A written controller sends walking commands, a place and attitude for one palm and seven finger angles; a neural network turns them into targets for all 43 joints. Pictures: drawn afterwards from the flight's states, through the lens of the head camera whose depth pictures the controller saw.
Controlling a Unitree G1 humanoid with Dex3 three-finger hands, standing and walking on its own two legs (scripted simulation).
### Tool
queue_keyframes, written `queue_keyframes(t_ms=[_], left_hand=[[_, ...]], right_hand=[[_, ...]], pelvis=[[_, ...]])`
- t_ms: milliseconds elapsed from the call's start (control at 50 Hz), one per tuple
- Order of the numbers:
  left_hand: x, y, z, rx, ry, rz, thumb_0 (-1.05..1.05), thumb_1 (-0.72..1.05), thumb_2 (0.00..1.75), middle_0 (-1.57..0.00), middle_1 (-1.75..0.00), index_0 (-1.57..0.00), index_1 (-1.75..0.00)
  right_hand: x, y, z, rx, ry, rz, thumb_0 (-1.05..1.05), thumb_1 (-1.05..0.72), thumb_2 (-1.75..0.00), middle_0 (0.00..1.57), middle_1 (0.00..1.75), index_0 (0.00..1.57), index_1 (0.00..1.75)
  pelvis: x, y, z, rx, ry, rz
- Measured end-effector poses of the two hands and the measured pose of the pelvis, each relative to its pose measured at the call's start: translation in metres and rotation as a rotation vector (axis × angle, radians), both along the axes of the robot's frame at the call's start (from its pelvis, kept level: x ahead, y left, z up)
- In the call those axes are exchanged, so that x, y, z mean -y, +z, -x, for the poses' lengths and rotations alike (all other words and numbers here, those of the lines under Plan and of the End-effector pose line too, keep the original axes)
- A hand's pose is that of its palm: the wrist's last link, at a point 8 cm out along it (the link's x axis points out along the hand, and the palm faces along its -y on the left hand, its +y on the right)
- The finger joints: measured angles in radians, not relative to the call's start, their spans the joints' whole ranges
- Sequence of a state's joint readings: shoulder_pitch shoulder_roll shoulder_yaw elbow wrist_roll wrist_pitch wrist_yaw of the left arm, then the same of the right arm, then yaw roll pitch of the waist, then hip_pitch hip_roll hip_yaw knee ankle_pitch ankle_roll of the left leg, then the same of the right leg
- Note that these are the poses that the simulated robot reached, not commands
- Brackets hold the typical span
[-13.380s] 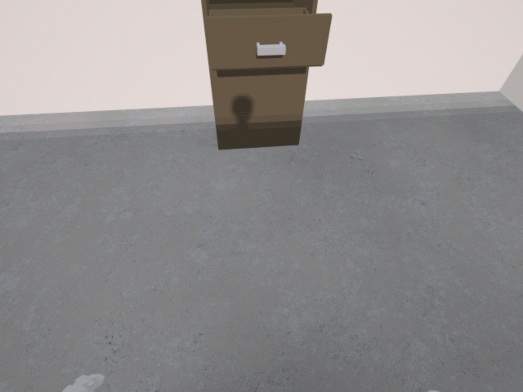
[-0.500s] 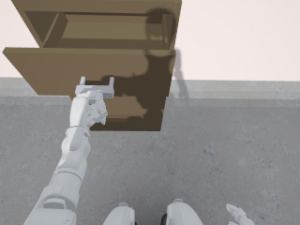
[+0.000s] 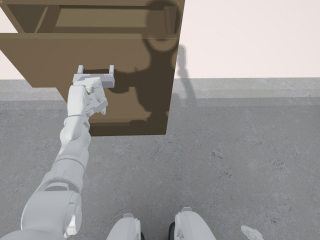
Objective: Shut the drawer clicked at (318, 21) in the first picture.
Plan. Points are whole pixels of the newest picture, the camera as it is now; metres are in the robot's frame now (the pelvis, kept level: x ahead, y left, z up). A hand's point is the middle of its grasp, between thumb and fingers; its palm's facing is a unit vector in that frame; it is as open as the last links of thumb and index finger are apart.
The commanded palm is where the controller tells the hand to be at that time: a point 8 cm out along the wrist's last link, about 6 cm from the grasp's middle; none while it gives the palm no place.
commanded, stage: push the drawer shut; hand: left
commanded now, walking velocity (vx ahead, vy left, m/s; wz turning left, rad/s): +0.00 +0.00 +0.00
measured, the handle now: (95, 74) +0.53 +0.16 +0.05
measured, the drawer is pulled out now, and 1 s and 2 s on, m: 0.13 0.00 0.00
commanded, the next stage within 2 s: pull the fist back off the drawer in 1.44 s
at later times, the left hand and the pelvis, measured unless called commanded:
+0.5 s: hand (106, 80) +0.51 +0.13 +0.05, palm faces +0.01 -1.00 -0.04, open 3.1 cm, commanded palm +0.51 +0.18 +0.05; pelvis -0.01 +0.00 -0.01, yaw -1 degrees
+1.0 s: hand (109, 62) +0.58 +0.12 +0.05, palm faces +0.02 -1.00 -0.04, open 3.2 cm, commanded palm +0.58 +0.16 +0.05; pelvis +0.00 +0.01 -0.02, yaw -2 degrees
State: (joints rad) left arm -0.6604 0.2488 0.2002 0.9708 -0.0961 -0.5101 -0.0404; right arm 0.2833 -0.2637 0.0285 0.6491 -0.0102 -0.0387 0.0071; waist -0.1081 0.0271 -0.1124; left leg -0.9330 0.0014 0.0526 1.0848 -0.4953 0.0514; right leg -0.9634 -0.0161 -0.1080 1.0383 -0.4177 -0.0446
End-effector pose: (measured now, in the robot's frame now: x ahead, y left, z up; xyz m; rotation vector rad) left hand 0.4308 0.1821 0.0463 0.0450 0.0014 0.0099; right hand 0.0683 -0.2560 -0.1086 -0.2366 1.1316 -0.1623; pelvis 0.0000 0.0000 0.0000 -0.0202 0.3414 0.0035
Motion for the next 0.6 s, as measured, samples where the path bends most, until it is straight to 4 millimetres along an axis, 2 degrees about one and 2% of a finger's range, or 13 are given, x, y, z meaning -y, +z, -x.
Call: queue_keyframes(t_ms=[300,600], left_hand=[[0.000,0.001,-0.036,0.000,0.004,0.003,0.00,0.79,0.96,-1.40,-1.60,-1.40,-1.60],[0.000,0.002,-0.075,-0.012,0.005,0.008,0.01,0.78,0.95,-1.40,-1.60,-1.40,-1.60]], right_hand=[[0.003,-0.006,0.042,-0.112,-0.036,0.016,0.01,-0.90,-0.90,0.20,0.30,0.21,0.30],[0.000,-0.003,0.080,-0.218,-0.077,0.031,0.01,-0.90,-0.90,0.20,0.30,0.21,0.30]], pelvis=[[-0.001,-0.008,0.005,-0.042,-0.003,0.007],[-0.003,-0.013,0.005,-0.089,-0.011,0.021]])
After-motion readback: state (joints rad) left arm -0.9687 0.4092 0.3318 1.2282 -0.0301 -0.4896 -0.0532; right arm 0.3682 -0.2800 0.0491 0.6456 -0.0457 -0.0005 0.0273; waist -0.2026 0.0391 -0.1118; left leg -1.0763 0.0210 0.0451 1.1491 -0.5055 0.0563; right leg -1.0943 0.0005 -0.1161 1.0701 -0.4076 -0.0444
